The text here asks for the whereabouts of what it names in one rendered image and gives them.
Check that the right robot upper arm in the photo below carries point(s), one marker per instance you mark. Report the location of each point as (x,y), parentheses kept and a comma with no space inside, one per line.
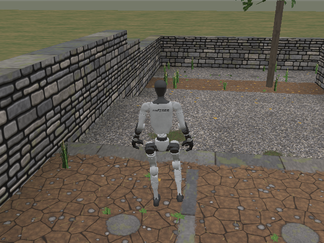
(179,113)

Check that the robot right hand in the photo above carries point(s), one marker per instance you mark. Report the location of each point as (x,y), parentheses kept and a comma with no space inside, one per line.
(190,144)

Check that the right robot forearm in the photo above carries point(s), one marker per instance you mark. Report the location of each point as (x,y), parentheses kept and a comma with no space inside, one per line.
(186,133)

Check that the left robot forearm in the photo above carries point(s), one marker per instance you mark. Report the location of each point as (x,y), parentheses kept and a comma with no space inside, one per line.
(136,133)

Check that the left robot foot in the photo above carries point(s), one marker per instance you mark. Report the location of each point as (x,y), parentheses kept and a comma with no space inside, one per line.
(156,201)

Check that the robot left hand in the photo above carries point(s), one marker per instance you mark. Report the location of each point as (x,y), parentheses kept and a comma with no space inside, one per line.
(138,142)

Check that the humanoid robot head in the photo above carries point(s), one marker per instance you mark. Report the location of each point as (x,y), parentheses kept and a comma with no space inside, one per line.
(160,88)

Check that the left robot upper arm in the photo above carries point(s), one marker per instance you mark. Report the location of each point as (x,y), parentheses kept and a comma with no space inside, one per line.
(142,115)

